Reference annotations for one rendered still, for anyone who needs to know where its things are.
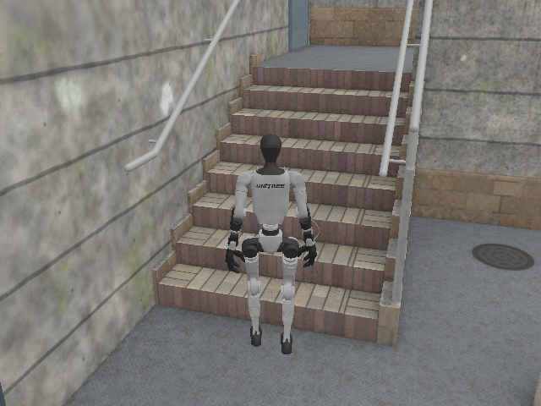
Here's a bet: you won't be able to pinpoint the stairs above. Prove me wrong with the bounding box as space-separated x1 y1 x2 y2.
157 67 412 343

